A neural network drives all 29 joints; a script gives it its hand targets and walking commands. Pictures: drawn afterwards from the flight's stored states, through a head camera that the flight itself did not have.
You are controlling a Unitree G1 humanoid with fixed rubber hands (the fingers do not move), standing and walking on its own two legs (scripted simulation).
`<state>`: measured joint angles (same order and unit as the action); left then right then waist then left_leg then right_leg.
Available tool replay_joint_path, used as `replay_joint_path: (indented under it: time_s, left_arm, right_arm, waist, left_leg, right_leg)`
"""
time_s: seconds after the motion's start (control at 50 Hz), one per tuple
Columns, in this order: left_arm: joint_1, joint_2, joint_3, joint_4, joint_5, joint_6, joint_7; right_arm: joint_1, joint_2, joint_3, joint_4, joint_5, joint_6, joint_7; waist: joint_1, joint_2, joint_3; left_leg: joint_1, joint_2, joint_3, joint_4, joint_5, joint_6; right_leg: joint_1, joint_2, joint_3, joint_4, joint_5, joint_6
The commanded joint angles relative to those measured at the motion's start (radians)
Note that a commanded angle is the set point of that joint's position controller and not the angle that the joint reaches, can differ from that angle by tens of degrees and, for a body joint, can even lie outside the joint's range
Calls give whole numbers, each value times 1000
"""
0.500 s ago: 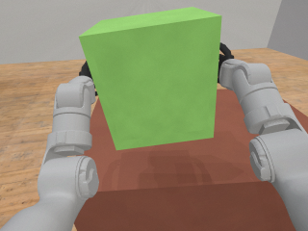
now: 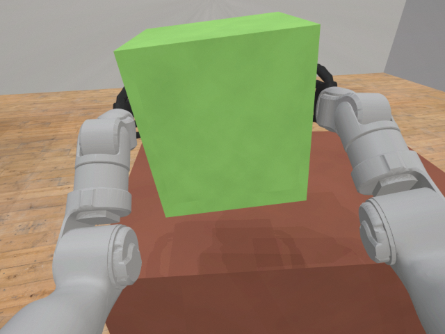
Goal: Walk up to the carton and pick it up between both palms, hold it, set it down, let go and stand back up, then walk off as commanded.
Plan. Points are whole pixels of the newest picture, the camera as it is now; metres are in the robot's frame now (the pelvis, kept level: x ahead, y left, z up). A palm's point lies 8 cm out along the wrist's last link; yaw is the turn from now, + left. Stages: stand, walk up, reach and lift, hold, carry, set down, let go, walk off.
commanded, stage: hold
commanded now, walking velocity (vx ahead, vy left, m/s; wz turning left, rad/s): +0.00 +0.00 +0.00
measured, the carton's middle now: (223, 111) +0.40 +0.01 +0.30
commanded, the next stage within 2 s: none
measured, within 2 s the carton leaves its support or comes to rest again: neither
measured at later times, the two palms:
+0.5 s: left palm (127, 123) +0.37 +0.18 +0.29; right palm (326, 104) +0.37 -0.16 +0.32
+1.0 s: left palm (126, 124) +0.37 +0.18 +0.29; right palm (324, 102) +0.37 -0.16 +0.33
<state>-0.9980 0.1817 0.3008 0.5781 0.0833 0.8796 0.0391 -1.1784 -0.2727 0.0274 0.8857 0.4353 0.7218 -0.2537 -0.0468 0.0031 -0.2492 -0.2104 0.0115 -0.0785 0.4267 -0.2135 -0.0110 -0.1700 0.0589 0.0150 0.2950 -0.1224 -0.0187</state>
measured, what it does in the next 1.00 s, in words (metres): stands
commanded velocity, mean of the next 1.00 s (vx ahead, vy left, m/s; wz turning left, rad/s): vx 0.00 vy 0.00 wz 0.00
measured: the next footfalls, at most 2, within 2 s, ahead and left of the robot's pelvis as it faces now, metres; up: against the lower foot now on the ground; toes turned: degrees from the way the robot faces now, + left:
none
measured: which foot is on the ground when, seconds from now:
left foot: down 0.00-1.00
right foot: down 0.00-1.00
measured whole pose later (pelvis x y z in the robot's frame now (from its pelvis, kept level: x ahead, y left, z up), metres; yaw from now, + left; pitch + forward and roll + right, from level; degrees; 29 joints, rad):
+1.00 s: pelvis +0.00 +0.00 +0.00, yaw +0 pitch +0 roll -2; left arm -1.01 0.18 0.30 0.59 0.08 0.87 0.04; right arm -1.19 -0.28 0.03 0.89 0.44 0.73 -0.25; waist -0.04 0.00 -0.24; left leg -0.22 0.01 -0.09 0.43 -0.21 -0.02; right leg -0.18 0.07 0.02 0.29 -0.12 -0.02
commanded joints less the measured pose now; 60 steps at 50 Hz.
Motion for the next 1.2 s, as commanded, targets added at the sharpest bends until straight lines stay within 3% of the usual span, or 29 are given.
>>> replay_joint_path:
  time_s: [0.0, 0.08, 0.1, 0.12, 0.16, 0.22, 0.3, 0.32, 0.36, 0.38, 0.46, 0.5, 0.52, 0.54, 0.56, 0.6, 0.62, 0.68, 0.74, 0.82, 0.86, 0.88, 0.92, 0.98, 1.02, 1.06, 1.08, 1.16, 1.18]
  left_arm:
    - [-993, -665, -339, -246, -214, -97, -131]
    - [-995, -655, -333, -246, -191, -95, -135]
    - [-1008, -689, -395, -329, -235, -101, -124]
    - [-1018, -681, -379, -364, -228, -102, -115]
    - [-987, -658, -320, -254, -195, -93, -111]
    - [-1030, -627, -315, -258, -206, -106, -127]
    - [-1016, -653, -361, -309, -251, -107, -118]
    - [-1078, -655, -370, -345, -242, -112, -112]
    - [-978, -639, -305, -248, -198, -95, -120]
    - [-907, -603, -268, -182, -164, -81, -130]
    - [-1015, -631, -348, -316, -230, -106, -123]
    - [-972, -609, -274, -190, -182, -89, -135]
    - [-960, -621, -301, -200, -180, -87, -140]
    - [-969, -608, -294, -206, -175, -89, -144]
    - [-1022, -632, -317, -247, -192, -101, -145]
    - [-979, -642, -323, -239, -216, -106, -134]
    - [-1034, -649, -343, -269, -249, -113, -130]
    - [-1011, -632, -323, -258, -215, -103, -133]
    - [-1027, -621, -312, -240, -217, -104, -139]
    - [-1014, -666, -359, -245, -228, -102, -130]
    - [-1071, -644, -337, -307, -224, -112, -125]
    - [-1062, -659, -346, -250, -218, -104, -127]
    - [-1004, -631, -307, -194, -195, -101, -133]
    - [-1070, -655, -344, -284, -239, -111, -119]
    - [-1063, -684, -399, -379, -251, -115, -110]
    - [-984, -622, -293, -221, -183, -93, -125]
    - [-986, -594, -262, -217, -165, -94, -128]
    - [-970, -639, -327, -199, -198, -88, -137]
    - [-1039, -630, -328, -281, -218, -108, -134]
  right_arm:
    - [-946, 721, 148, -434, 212, -39, 170]
    - [-914, 691, 113, -370, 199, -32, 177]
    - [-932, 698, 134, -473, 228, -49, 186]
    - [-937, 703, 157, -469, 240, -43, 187]
    - [-947, 709, 148, -410, 211, -41, 191]
    - [-925, 734, 127, -373, 189, -37, 195]
    - [-948, 753, 171, -490, 235, -39, 174]
    - [-930, 757, 162, -445, 238, -37, 178]
    - [-922, 737, 166, -419, 226, -32, 171]
    - [-906, 724, 160, -403, 216, -26, 166]
    - [-944, 750, 169, -498, 234, -42, 167]
    - [-917, 717, 143, -382, 213, -19, 158]
    - [-884, 710, 140, -372, 208, -13, 155]
    - [-909, 722, 136, -374, 205, -23, 160]
    - [-928, 739, 124, -393, 202, -30, 164]
    - [-970, 747, 167, -479, 233, -38, 163]
    - [-1005, 759, 164, -525, 235, -48, 165]
    - [-940, 733, 141, -433, 216, -25, 156]
    - [-927, 741, 128, -383, 198, -29, 170]
    - [-898, 718, 123, -390, 210, -26, 167]
    - [-945, 747, 147, -428, 221, -34, 166]
    - [-939, 708, 114, -366, 204, -33, 171]
    - [-967, 717, 132, -394, 192, -35, 176]
    - [-998, 738, 154, -457, 224, -46, 178]
    - [-914, 732, 144, -458, 231, -42, 174]
    - [-917, 737, 160, -395, 218, -26, 166]
    - [-897, 741, 152, -361, 200, -19, 169]
    - [-959, 708, 144, -439, 223, -41, 179]
    - [-961, 750, 146, -443, 224, -46, 179]
  waist:
    - [-7, 66, -391]
    - [-14, 92, -324]
    - [-23, 94, -426]
    - [6, 101, -474]
    - [17, 49, -349]
    - [-2, 25, -317]
    - [0, 34, -450]
    - [-7, 91, -473]
    - [27, 42, -382]
    - [25, 24, -294]
    - [3, 28, -455]
    - [7, 20, -295]
    - [-19, 49, -294]
    - [3, 64, -270]
    - [-14, 46, -339]
    - [12, 24, -364]
    - [-7, 30, -433]
    - [-8, 67, -362]
    - [-6, 37, -328]
    - [-37, 89, -370]
    - [3, 74, -419]
    - [-18, 112, -344]
    - [16, 48, -332]
    - [12, 66, -478]
    - [-28, 117, -479]
    - [14, 42, -322]
    - [9, 0, -298]
    - [4, 68, -328]
    - [5, 55, -392]
  left_leg:
    - [56, -36, -4, -64, 222, -24]
    - [30, -20, -13, -93, 202, -31]
    - [65, -18, -15, -72, 246, -41]
    - [86, -25, -4, -57, 292, -40]
    - [37, -27, -11, -82, 199, -24]
    - [3, -23, -7, -97, 111, -8]
    - [68, -42, -2, -42, 274, -22]
    - [76, -47, -2, -48, 249, -30]
    - [72, -36, 2, -62, 237, -17]
    - [43, -46, 9, -77, 205, -6]
    - [66, -46, 0, -47, 266, -21]
    - [48, -44, -9, -72, 215, -12]
    - [53, -40, -6, -79, 186, -17]
    - [40, -36, -4, -88, 163, -14]
    - [46, -28, -5, -89, 154, -15]
    - [48, -44, -6, -68, 226, -10]
    - [50, -43, -16, -47, 243, -14]
    - [55, -41, -14, -66, 203, -23]
    - [21, -27, -7, -89, 128, -8]
    - [47, -32, -15, -62, 211, -38]
    - [68, -43, -1, -55, 231, -24]
    - [44, -33, -12, -71, 171, -31]
    - [19, -37, -3, -82, 139, -12]
    - [61, -44, 4, -56, 207, -22]
    - [97, -37, -13, -35, 321, -46]
    - [52, -47, -1, -71, 200, -10]
    - [34, -43, -6, -80, 153, 3]
    - [26, -36, -4, -75, 179, -20]
    - [52, -38, -3, -59, 221, -14]
  right_leg:
    - [221, 7, 45, -7, 232, 31]
    - [228, 27, 34, -8, 189, 16]
    - [226, 24, 29, 13, 242, 16]
    - [244, 29, 34, 9, 264, 18]
    - [209, 24, 38, -15, 177, 21]
    - [183, 12, 42, -16, 122, 23]
    - [261, 14, 38, 3, 304, 40]
    - [236, 4, 36, 7, 274, 41]
    - [217, 8, 34, 2, 237, 46]
    - [211, 4, 35, -19, 217, 45]
    - [274, 17, 36, 11, 337, 40]
    - [215, 9, 32, -13, 266, 45]
    - [205, 1, 40, -13, 238, 39]
    - [178, 3, 33, -20, 172, 38]
    - [188, 4, 34, -17, 160, 31]
    - [212, 12, 28, -2, 234, 42]
    - [226, 9, 41, 0, 266, 40]
    - [209, 3, 39, -10, 227, 32]
    - [186, 11, 33, -10, 118, 31]
    - [216, 11, 36, 2, 219, 28]
    - [217, 4, 37, -3, 226, 37]
    - [178, 4, 41, -9, 172, 22]
    - [185, -3, 47, -14, 153, 34]
    - [243, 15, 38, 1, 209, 32]
    - [239, 12, 38, 14, 334, 24]
    - [209, -1, 39, -15, 226, 48]
    - [199, 0, 41, -16, 186, 47]
    - [205, 14, 33, -16, 184, 30]
    - [209, 3, 44, -10, 233, 35]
